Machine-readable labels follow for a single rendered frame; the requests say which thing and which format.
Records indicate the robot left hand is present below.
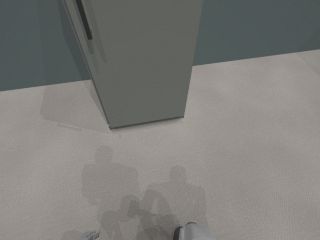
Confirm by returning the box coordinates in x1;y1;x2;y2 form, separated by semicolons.
76;230;100;240

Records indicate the fridge door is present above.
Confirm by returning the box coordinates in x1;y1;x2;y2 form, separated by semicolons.
65;0;203;128

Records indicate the robot right thigh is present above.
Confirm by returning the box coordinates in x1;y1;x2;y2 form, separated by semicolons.
179;223;217;240

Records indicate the handle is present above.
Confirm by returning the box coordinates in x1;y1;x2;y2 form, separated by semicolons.
76;0;93;40

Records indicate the robot right foot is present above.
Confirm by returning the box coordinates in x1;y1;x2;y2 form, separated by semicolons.
173;226;183;240

